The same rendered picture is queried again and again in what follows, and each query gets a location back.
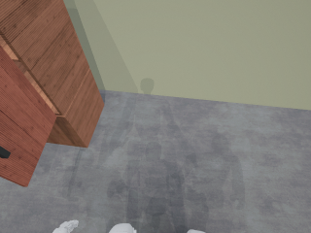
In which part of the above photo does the left robot hand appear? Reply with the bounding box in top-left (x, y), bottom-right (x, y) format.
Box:
top-left (52, 219), bottom-right (79, 233)

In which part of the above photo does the cupboard door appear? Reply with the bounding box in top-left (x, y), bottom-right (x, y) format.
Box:
top-left (0, 45), bottom-right (57, 187)

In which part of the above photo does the handle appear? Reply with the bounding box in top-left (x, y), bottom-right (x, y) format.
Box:
top-left (0, 146), bottom-right (11, 159)

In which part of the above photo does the robot left thigh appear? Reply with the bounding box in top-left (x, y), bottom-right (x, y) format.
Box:
top-left (109, 223), bottom-right (137, 233)

